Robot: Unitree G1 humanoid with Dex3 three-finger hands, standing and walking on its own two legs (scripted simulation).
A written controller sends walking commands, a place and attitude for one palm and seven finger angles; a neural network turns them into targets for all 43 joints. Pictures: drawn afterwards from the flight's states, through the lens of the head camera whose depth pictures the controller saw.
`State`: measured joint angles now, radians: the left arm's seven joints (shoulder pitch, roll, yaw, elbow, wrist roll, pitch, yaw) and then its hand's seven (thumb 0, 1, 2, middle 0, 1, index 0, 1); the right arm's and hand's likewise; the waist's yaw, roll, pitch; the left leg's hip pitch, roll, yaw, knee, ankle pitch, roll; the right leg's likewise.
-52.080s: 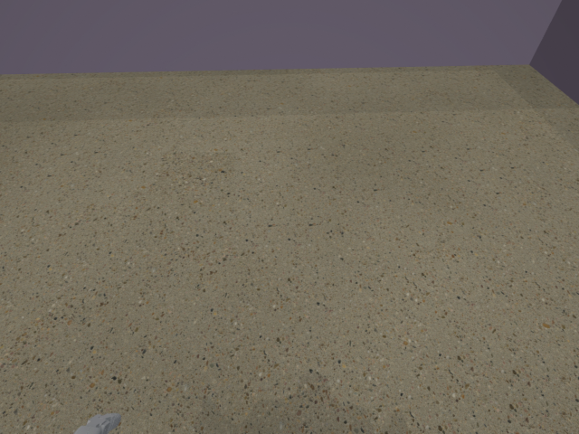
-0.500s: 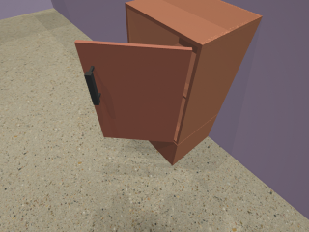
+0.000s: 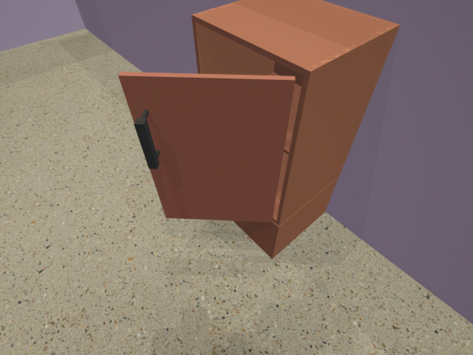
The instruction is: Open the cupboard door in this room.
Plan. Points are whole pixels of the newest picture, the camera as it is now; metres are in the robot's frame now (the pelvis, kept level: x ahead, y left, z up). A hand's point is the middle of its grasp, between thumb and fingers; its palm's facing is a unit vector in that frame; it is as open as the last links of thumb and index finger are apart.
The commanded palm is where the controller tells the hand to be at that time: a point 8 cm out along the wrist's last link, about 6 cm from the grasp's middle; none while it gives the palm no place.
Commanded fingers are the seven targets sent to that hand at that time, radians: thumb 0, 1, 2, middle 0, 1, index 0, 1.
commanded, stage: look again from close up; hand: left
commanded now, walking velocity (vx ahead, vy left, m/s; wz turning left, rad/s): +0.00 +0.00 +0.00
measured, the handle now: (149, 139) +0.63 +0.27 -0.03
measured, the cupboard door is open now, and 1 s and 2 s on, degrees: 46 46 46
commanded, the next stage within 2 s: shuffle to correct the standing spot in 0.06 s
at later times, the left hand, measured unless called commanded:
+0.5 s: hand out of the picture +0.02 +0.20 -0.19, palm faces +0.04 -0.98 -0.18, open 7.4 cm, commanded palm none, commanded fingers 0.00 0.90 0.90 -0.20 -0.30 -0.20 -0.30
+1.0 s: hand out of the picture +0.15 +0.21 -0.17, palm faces +0.05 -0.97 -0.22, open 7.3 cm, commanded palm none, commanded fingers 0.00 0.90 0.90 -0.20 -0.30 -0.20 -0.30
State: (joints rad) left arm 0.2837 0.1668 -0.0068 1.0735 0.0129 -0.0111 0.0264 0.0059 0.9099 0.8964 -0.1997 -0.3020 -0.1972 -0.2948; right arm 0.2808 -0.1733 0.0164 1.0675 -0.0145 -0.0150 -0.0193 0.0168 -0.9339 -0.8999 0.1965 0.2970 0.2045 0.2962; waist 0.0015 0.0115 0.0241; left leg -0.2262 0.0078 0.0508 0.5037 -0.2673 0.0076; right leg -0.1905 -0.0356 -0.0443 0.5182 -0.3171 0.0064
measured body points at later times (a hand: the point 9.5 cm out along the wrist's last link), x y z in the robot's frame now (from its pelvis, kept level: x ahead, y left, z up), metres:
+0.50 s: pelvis +0.04 +0.02 -0.01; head +0.06 +0.04 +0.44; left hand +0.02 +0.25 -0.17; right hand +0.05 -0.21 -0.16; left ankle +0.00 +0.11 -0.74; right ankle -0.03 -0.11 -0.73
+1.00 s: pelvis +0.08 +0.03 +0.00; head +0.11 +0.03 +0.45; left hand +0.15 +0.26 -0.15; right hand +0.13 -0.21 -0.16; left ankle +0.06 +0.16 -0.70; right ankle +0.10 -0.07 -0.74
